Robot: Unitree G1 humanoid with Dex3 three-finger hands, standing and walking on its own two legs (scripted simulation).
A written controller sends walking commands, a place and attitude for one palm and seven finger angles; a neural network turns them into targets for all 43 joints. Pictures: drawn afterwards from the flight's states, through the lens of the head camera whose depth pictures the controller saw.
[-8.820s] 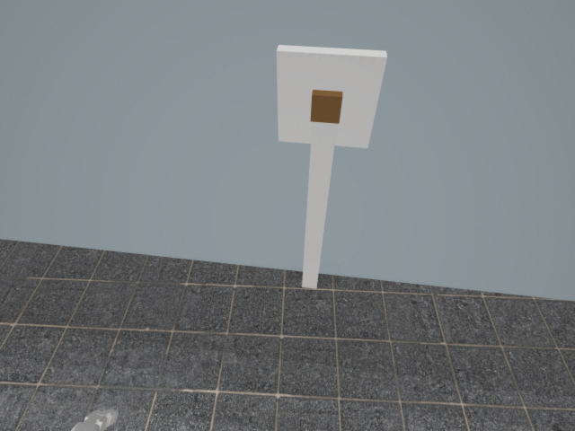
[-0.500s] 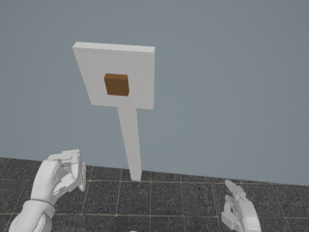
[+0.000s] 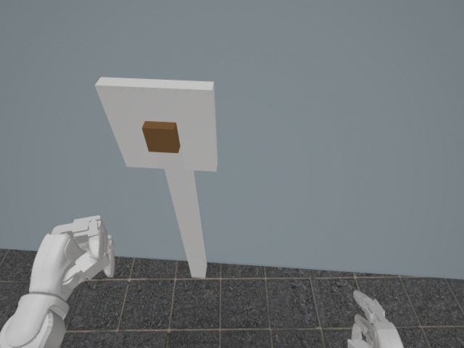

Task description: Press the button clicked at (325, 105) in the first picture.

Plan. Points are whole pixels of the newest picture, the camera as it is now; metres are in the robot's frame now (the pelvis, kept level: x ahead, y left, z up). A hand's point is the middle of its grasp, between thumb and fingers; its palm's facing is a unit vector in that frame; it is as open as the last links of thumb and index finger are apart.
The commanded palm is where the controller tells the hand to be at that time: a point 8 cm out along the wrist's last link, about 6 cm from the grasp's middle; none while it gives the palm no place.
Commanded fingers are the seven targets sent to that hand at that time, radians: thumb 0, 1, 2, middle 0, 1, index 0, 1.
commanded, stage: raise the hand and make a fist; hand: left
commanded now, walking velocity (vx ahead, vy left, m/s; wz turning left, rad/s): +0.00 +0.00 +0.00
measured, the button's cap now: (162, 136) +0.50 +0.19 +0.09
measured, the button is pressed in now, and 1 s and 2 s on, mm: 0 0 0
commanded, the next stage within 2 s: aim a knuckle at the button in 0.12 s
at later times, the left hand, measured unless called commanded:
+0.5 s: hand (135, 241) +0.26 +0.17 +0.08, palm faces -0.03 -1.00 -0.03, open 3.1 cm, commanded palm +0.24 +0.24 +0.09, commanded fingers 0.00 0.90 0.90 -1.30 -1.50 -1.30 -1.50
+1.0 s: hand (157, 206) +0.33 +0.16 +0.07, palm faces -0.02 -1.00 -0.02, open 3.1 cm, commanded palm +0.32 +0.22 +0.07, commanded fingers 0.00 0.90 0.90 -1.30 -1.50 -1.30 -1.50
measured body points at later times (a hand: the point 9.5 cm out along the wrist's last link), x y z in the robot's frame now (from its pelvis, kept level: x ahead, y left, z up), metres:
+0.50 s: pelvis -0.01 -0.01 +0.00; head +0.01 -0.02 +0.45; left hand +0.26 +0.23 +0.09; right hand +0.16 -0.24 -0.08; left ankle +0.02 +0.11 -0.71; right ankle -0.01 -0.11 -0.71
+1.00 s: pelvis +0.00 +0.00 +0.00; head +0.04 -0.01 +0.45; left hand +0.33 +0.21 +0.07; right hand +0.15 -0.24 -0.10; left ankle +0.02 +0.11 -0.71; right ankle -0.01 -0.11 -0.71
